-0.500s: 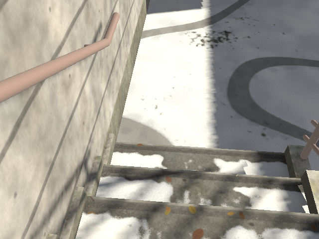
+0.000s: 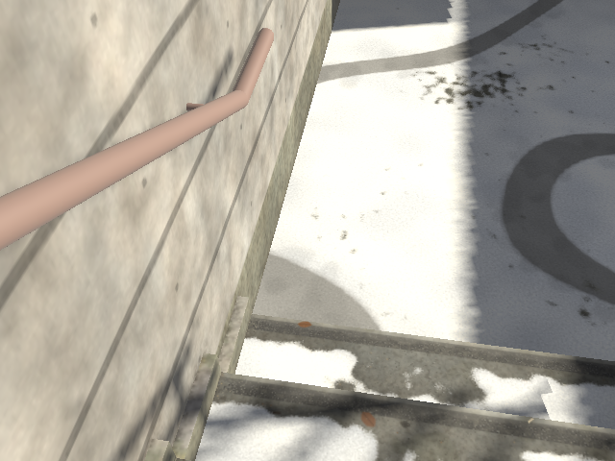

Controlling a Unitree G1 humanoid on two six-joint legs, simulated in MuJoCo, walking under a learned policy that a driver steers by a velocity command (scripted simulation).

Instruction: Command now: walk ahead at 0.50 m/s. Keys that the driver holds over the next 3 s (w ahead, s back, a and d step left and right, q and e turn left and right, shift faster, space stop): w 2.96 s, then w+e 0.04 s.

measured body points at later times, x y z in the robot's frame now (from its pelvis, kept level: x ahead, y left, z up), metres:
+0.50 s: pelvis +0.30 -0.08 -0.17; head +0.30 -0.09 +0.28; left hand +0.36 +0.17 -0.31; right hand +0.24 -0.31 -0.32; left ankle +0.21 +0.06 -0.64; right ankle +0.34 -0.16 -0.90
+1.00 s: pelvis +0.60 -0.03 -0.32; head +0.61 -0.03 +0.13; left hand +0.45 +0.16 -0.46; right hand +0.79 -0.24 -0.43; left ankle +0.66 +0.06 -1.06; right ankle +0.38 -0.17 -0.81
